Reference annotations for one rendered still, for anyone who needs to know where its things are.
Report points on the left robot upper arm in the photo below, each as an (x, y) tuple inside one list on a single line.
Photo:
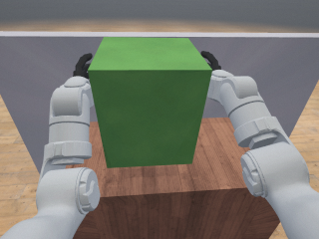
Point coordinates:
[(64, 198)]

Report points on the robot right forearm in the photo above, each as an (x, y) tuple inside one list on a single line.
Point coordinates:
[(254, 126)]

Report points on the pedestal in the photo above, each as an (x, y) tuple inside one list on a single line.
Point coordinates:
[(205, 199)]

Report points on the right robot upper arm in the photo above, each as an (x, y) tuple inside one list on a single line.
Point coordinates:
[(277, 173)]

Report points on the robot right hand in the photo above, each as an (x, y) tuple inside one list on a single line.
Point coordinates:
[(213, 63)]

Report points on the carton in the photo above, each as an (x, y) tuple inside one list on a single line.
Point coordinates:
[(149, 95)]

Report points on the robot left forearm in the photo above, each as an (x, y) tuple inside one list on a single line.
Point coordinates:
[(69, 126)]

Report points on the robot left hand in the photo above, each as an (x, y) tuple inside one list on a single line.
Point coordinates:
[(81, 67)]

